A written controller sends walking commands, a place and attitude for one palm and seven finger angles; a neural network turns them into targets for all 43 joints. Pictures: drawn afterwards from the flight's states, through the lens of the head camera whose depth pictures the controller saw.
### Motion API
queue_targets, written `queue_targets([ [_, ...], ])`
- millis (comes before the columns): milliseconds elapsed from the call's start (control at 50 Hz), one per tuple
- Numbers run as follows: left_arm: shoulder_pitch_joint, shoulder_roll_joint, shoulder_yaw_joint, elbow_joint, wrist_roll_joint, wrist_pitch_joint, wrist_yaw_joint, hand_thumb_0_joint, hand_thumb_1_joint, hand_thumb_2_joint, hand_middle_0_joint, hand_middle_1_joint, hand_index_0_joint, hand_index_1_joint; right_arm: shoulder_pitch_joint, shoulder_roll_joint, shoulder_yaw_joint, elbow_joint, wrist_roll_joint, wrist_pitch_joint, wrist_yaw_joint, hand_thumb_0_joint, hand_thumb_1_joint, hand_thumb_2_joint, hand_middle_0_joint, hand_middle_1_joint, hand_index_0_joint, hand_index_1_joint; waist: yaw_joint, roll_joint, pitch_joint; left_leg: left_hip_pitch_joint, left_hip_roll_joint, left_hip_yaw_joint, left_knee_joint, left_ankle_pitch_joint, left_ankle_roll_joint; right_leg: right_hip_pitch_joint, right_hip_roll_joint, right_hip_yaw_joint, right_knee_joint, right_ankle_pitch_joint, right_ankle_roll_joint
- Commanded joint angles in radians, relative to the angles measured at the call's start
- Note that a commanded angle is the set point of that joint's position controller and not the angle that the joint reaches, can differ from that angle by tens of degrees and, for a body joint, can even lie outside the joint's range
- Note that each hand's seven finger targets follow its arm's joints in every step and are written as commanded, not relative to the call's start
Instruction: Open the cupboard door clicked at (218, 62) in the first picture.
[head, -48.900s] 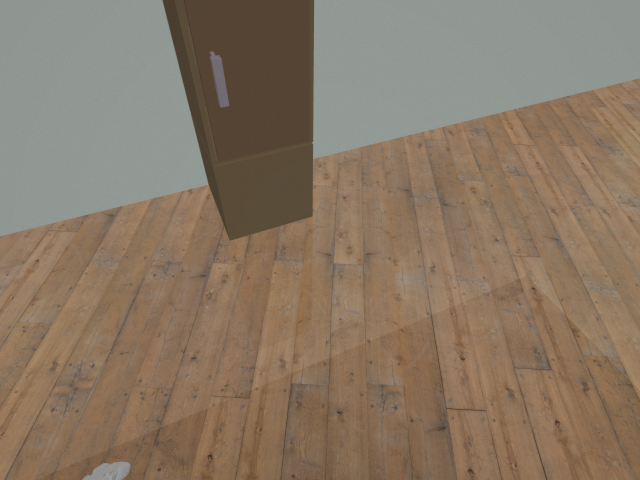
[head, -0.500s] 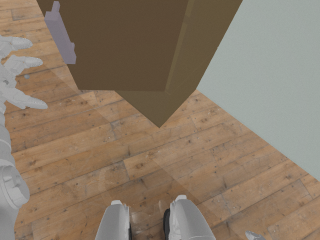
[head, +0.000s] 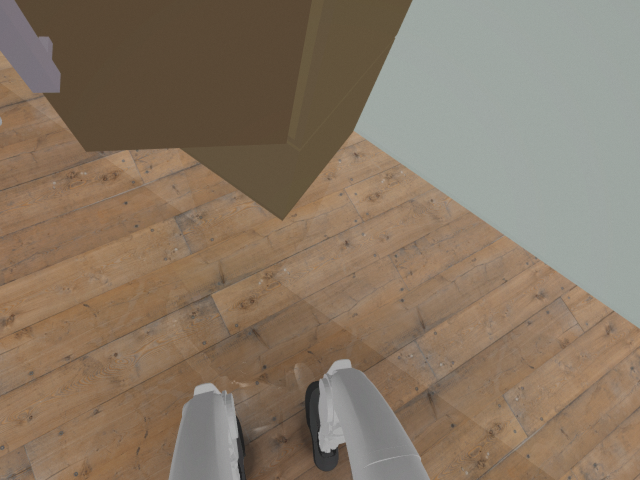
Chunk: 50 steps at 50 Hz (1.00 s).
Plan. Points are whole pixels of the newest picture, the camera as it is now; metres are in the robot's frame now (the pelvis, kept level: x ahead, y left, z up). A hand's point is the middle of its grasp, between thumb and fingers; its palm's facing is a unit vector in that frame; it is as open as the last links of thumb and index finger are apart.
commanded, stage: move the hooked fingers beside the handle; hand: left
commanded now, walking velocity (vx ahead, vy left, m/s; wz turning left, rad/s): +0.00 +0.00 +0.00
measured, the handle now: (13, 15) +0.60 +0.25 +0.07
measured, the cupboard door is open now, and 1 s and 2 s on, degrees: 43 43 43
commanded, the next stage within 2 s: slide the fingers in behind the handle in 0.74 s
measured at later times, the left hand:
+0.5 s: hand out of the picture +0.54 +0.30 +0.08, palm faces +0.00 -1.00 -0.01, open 14.0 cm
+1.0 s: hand out of the picture +0.54 +0.29 +0.07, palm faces -0.01 -1.00 -0.01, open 14.0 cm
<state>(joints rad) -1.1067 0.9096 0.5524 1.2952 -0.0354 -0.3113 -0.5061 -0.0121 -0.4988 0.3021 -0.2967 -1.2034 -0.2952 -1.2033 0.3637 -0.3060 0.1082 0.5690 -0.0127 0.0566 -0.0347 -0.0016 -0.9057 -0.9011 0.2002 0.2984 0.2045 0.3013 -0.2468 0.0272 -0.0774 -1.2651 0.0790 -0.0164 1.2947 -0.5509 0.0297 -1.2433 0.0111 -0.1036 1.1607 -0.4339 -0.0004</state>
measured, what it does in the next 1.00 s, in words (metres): stands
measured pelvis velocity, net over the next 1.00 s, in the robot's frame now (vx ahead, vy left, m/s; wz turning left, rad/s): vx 0.01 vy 0.01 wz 0.00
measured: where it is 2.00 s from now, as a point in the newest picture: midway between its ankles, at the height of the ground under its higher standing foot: (279, 457)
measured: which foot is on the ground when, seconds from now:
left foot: down 0.00-1.00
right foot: down 0.00-1.00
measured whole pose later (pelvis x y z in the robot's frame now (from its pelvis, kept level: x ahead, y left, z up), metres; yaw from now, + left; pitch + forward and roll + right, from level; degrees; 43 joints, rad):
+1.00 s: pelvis +0.01 +0.01 +0.01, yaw +0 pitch +30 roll -7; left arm -1.02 0.80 0.51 1.21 -0.08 -0.31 -0.51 -0.01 -0.50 0.30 -0.30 -1.20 -0.29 -1.20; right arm 0.38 -0.28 0.10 0.59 -0.02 0.09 -0.01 0.00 -0.91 -0.90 0.20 0.30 0.21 0.30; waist -0.22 0.03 -0.10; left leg -1.23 0.07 -0.02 1.26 -0.56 0.04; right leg -1.19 0.01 -0.11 1.11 -0.43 0.01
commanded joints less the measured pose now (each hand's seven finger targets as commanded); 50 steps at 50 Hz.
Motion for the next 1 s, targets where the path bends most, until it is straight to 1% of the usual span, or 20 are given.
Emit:
queue_targets([
  [0,-0.305,0.318,0.046,-0.192,-0.028,-0.049,-0.013,0.0,-0.5,0.3,-0.3,-1.2,-0.3,-1.2,0.227,-0.206,-0.078,-0.03,0.001,0.007,-0.011,0.0,-0.9,-0.9,0.2,0.3,0.2,0.3,0.021,0.239,-0.608,0.459,-0.022,-0.077,-0.138,0.502,0.008,0.28,0.041,0.044,-0.1,0.262,-0.014],
  [40,-0.315,0.375,0.089,-0.225,-0.031,-0.049,-0.015,0.0,-0.5,0.3,-0.3,-1.2,-0.3,-1.2,0.229,-0.21,-0.08,-0.032,-0.002,0.012,-0.011,0.0,-0.9,-0.9,0.2,0.3,0.2,0.3,0.028,0.236,-0.633,0.436,-0.023,-0.071,-0.13,0.501,0.012,0.309,0.042,0.05,-0.097,0.277,-0.011],
  [160,-0.301,0.383,0.118,-0.312,-0.041,-0.065,-0.015,0.0,-0.5,0.3,-0.3,-1.2,-0.3,-1.2,0.238,-0.204,-0.09,-0.026,-0.002,0.019,0.007,0.0,-0.9,-0.9,0.2,0.3,0.2,0.3,0.044,0.287,-0.673,0.518,-0.018,-0.08,-0.144,0.561,0.004,0.311,0.049,0.046,-0.106,0.294,-0.015],
  [200,-0.29,0.334,0.086,-0.319,-0.042,-0.064,-0.019,0.0,-0.5,0.3,-0.3,-1.2,-0.3,-1.2,0.24,-0.199,-0.093,-0.017,0.0,0.023,0.011,0.0,-0.9,-0.9,0.2,0.3,0.2,0.3,0.041,0.327,-0.663,0.585,-0.012,-0.092,-0.152,0.613,-0.005,0.265,0.051,0.037,-0.111,0.286,-0.018],
  [260,-0.302,0.284,0.047,-0.295,-0.046,-0.046,-0.019,0.0,-0.5,0.3,-0.3,-1.2,-0.3,-1.2,0.238,-0.199,-0.093,-0.006,0.0,0.024,0.011,0.0,-0.9,-0.9,0.2,0.3,0.2,0.3,0.015,0.288,-0.589,0.562,-0.012,-0.09,-0.16,0.556,0.001,0.245,0.053,0.034,-0.132,0.257,-0.013],
  [300,-0.299,0.241,0.018,-0.307,-0.048,-0.048,-0.022,0.0,-0.5,0.3,-0.3,-1.2,-0.3,-1.2,0.245,-0.199,-0.097,-0.003,-0.001,0.025,0.01,0.0,-0.9,-0.9,0.2,0.3,0.2,0.3,0.016,0.317,-0.589,0.625,-0.008,-0.106,-0.174,0.605,-0.009,0.21,0.051,0.025,-0.137,0.246,-0.017],
  [340,-0.281,0.229,0.018,-0.295,-0.052,-0.046,-0.019,0.0,-0.5,0.3,-0.3,-1.2,-0.3,-1.2,0.247,-0.199,-0.099,0.001,-0.004,0.025,0.009,0.0,-0.9,-0.9,0.2,0.3,0.2,0.3,0.014,0.294,-0.575,0.625,-0.007,-0.109,-0.172,0.615,-0.01,0.203,0.05,0.022,-0.14,0.248,-0.017],
  [400,-0.28,0.15,-0.024,-0.297,-0.064,-0.056,-0.012,0.0,-0.5,0.3,-0.3,-1.2,-0.3,-1.2,0.246,-0.194,-0.104,0.001,-0.006,0.024,0.013,0.0,-0.9,-0.9,0.2,0.3,0.2,0.3,0.009,0.307,-0.56,0.676,-0.004,-0.123,-0.181,0.652,-0.022,0.157,0.05,0.013,-0.143,0.233,-0.02],
  [480,-0.252,0.198,0.029,-0.285,-0.069,-0.072,0.01,0.0,-0.5,0.3,-0.3,-1.2,-0.3,-1.2,0.241,-0.196,-0.103,-0.009,-0.006,0.026,0.013,0.0,-0.9,-0.9,0.2,0.3,0.2,0.3,0.026,0.268,-0.549,0.626,-0.01,-0.11,-0.182,0.639,-0.017,0.208,0.05,0.02,-0.141,0.255,-0.023],
  [560,-0.267,0.248,0.043,-0.26,-0.039,-0.082,0.035,0.0,-0.5,0.3,-0.3,-1.2,-0.3,-1.2,0.223,-0.194,-0.094,-0.024,-0.007,0.029,0.012,0.0,-0.9,-0.9,0.2,0.3,0.2,0.3,0.026,0.239,-0.51,0.536,-0.019,-0.09,-0.185,0.539,-0.008,0.252,0.049,0.028,-0.136,0.237,-0.021],
  [580,-0.293,0.258,0.048,-0.285,-0.039,-0.096,0.039,0.0,-0.5,0.3,-0.3,-1.2,-0.3,-1.2,0.221,-0.194,-0.094,-0.026,-0.007,0.027,0.011,0.0,-0.9,-0.9,0.2,0.3,0.2,0.3,0.028,0.276,-0.523,0.561,-0.018,-0.091,-0.181,0.559,-0.011,0.236,0.049,0.029,-0.129,0.24,-0.025],
  [640,-0.3,0.289,0.066,-0.283,-0.035,-0.113,0.037,0.0,-0.5,0.3,-0.3,-1.2,-0.3,-1.2,0.216,-0.199,-0.094,-0.024,-0.009,0.023,0.01,0.0,-0.9,-0.9,0.2,0.3,0.2,0.3,0.023,0.257,-0.561,0.547,-0.019,-0.091,-0.166,0.554,-0.01,0.254,0.05,0.033,-0.121,0.246,-0.022],
  [680,-0.31,0.277,0.059,-0.293,-0.045,-0.122,0.023,0.0,-0.5,0.3,-0.3,-1.2,-0.3,-1.2,0.217,-0.198,-0.095,-0.022,-0.007,0.021,0.01,0.0,-0.9,-0.9,0.2,0.3,0.2,0.3,0.021,0.281,-0.586,0.569,-0.018,-0.094,-0.159,0.576,-0.011,0.247,0.05,0.034,-0.114,0.258,-0.025],
  [700,-0.301,0.304,0.076,-0.288,-0.043,-0.12,0.016,0.0,-0.5,0.3,-0.3,-1.2,-0.3,-1.2,0.217,-0.203,-0.096,-0.018,-0.007,0.021,0.008,0.0,-0.9,-0.9,0.2,0.3,0.2,0.3,0.029,0.296,-0.602,0.585,-0.015,-0.102,-0.161,0.601,-0.018,0.246,0.048,0.03,-0.112,0.259,-0.024],
  [740,-0.322,0.263,0.04,-0.284,-0.049,-0.108,-0.002,0.0,-0.5,0.3,-0.3,-1.2,-0.3,-1.2,0.219,-0.201,-0.094,-0.008,-0.006,0.025,0.008,0.0,-0.9,-0.9,0.2,0.3,0.2,0.3,0.014,0.295,-0.61,0.598,-0.014,-0.105,-0.153,0.6,-0.016,0.223,0.048,0.03,-0.114,0.254,-0.019],
  [800,-0.281,0.226,0.019,-0.286,-0.057,-0.087,-0.026,0.0,-0.5,0.3,-0.3,-1.2,-0.3,-1.2,0.231,-0.203,-0.098,-0.005,-0.004,0.031,0.009,0.0,-0.9,-0.9,0.2,0.3,0.2,0.3,0.026,0.324,-0.629,0.666,-0.007,-0.125,-0.161,0.673,-0.03,0.188,0.048,0.018,-0.117,0.248,-0.02],
  [820,-0.284,0.202,0.007,-0.283,-0.064,-0.078,-0.029,0.0,-0.5,0.3,-0.3,-1.2,-0.3,-1.2,0.231,-0.203,-0.101,-0.003,-0.004,0.032,0.01,0.0,-0.9,-0.9,0.2,0.3,0.2,0.3,0.013,0.292,-0.623,0.66,-0.006,-0.124,-0.158,0.658,-0.024,0.181,0.049,0.018,-0.123,0.247,-0.017],
  [900,-0.31,0.131,-0.033,-0.305,-0.078,-0.062,-0.019,0.0,-0.5,0.3,-0.3,-1.2,-0.3,-1.2,0.236,-0.197,-0.104,0.005,-0.005,0.031,0.011,0.0,-0.9,-0.9,0.2,0.3,0.2,0.3,0.002,0.292,-0.601,0.665,-0.005,-0.131,-0.168,0.641,-0.024,0.157,0.048,0.012,-0.131,0.235,-0.017],
  [960,-0.328,0.134,-0.022,-0.301,-0.073,-0.064,0.018,0.0,-0.5,0.3,-0.3,-1.2,-0.3,-1.2,0.238,-0.192,-0.103,0.009,-0.007,0.027,0.011,0.0,-0.9,-0.9,0.2,0.3,0.2,0.3,0.0,0.268,-0.57,0.623,-0.011,-0.12,-0.173,0.578,-0.018,0.173,0.049,0.017,-0.137,0.223,-0.019],
  [980,-0.34,0.164,-0.001,-0.324,-0.069,-0.078,0.031,0.0,-0.5,0.3,-0.3,-1.2,-0.3,-1.2,0.241,-0.194,-0.103,0.01,-0.01,0.025,0.01,0.0,-0.9,-0.9,0.2,0.3,0.2,0.3,0.008,0.283,-0.579,0.634,-0.011,-0.124,-0.177,0.592,-0.021,0.179,0.048,0.017,-0.133,0.226,-0.023],
])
